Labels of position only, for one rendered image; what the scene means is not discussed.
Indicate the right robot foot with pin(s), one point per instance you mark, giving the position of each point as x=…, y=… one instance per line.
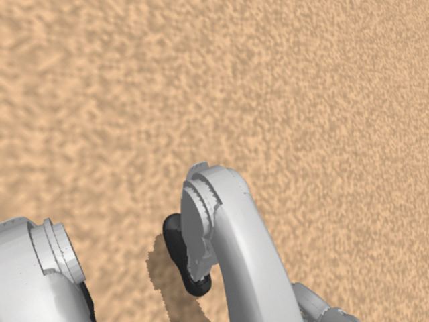
x=178, y=252

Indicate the right robot hand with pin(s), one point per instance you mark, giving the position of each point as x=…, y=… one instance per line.
x=312, y=306

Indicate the left robot foot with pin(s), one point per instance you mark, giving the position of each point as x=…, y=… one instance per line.
x=89, y=301

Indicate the right robot arm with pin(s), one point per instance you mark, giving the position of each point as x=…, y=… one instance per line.
x=336, y=314

